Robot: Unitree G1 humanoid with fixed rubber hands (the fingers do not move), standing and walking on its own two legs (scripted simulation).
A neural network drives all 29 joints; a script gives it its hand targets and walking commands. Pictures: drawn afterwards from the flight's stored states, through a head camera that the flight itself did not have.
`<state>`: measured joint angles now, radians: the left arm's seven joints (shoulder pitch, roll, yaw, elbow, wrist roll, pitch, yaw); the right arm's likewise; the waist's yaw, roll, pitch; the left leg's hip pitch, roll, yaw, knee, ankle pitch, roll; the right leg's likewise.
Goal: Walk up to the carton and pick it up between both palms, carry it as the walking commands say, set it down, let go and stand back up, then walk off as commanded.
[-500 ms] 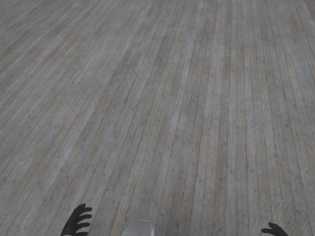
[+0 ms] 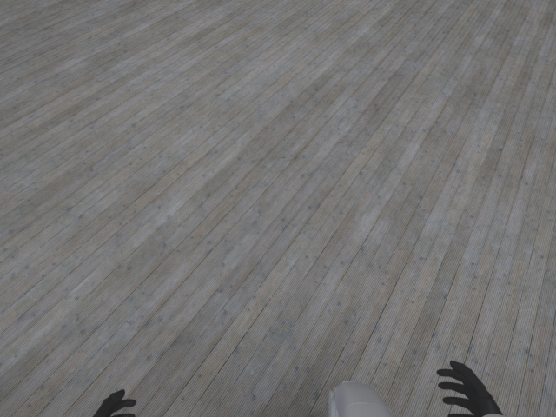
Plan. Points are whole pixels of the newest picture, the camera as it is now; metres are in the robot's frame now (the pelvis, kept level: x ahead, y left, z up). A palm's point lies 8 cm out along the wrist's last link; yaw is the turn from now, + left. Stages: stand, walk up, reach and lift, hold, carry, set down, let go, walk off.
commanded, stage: walk off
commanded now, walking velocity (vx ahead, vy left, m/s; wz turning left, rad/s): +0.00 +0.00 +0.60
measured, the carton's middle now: out of the picture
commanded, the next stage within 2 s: stand in 0.40 s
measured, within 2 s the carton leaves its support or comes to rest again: neither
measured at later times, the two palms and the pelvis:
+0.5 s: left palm out of the picture +0.04 +0.24 -0.08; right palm (474, 399) +0.15 -0.29 -0.13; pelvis -0.01 -0.05 +0.00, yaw +17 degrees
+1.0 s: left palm out of the picture -0.08 +0.24 -0.13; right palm (416, 394) +0.16 -0.20 -0.12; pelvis -0.04 -0.02 +0.00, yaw +20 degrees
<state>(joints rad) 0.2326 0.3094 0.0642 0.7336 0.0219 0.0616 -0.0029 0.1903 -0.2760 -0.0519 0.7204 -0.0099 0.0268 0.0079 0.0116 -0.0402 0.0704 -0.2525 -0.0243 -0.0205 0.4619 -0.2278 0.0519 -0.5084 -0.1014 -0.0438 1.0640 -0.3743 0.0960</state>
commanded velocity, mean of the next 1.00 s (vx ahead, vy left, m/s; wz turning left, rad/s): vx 0.00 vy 0.00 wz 0.23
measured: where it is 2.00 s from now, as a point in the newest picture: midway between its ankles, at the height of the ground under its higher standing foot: outside the picture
